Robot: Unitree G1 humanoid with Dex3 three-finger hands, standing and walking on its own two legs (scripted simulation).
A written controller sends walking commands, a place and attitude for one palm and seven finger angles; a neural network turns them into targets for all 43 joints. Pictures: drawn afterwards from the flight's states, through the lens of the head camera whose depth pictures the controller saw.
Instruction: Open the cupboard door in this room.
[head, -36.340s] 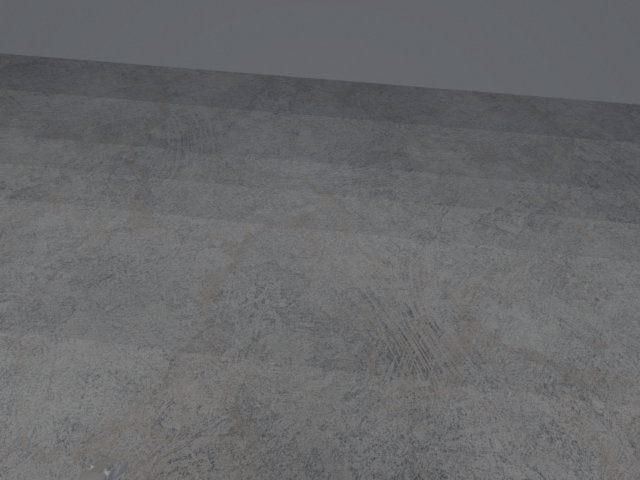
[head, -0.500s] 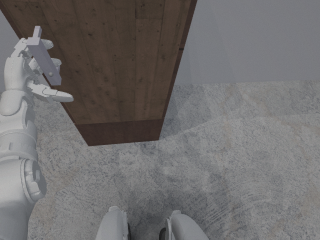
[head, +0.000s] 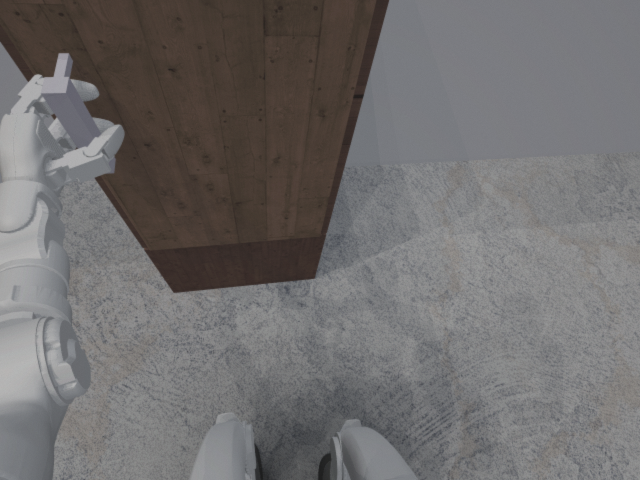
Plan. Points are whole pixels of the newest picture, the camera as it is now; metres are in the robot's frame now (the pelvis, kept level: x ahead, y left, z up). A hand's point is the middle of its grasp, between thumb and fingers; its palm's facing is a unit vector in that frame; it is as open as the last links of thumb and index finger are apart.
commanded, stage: close the thumb around the handle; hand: left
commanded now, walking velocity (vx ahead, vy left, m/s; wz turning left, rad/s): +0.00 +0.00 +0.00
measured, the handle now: (85, 117) +0.54 +0.25 +0.07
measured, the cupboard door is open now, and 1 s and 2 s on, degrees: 0 27 48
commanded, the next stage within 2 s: pull the door open along its arc in 0.20 s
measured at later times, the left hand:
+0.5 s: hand (105, 158) +0.48 +0.22 +0.07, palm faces +0.09 -1.00 -0.01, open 5.7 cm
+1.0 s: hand (162, 258) +0.35 +0.15 +0.07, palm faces +0.44 -0.89 +0.05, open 5.9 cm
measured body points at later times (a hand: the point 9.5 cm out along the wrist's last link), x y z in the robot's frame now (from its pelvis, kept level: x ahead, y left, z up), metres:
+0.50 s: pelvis +0.00 +0.00 +0.00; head +0.12 +0.03 +0.44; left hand +0.47 +0.28 +0.07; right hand +0.01 -0.26 -0.11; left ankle +0.04 +0.10 -0.66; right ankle -0.01 -0.11 -0.66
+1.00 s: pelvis +0.01 -0.01 +0.02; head +0.07 -0.01 +0.46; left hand +0.32 +0.19 +0.07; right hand +0.18 -0.23 -0.09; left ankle +0.04 +0.10 -0.66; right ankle -0.01 -0.11 -0.66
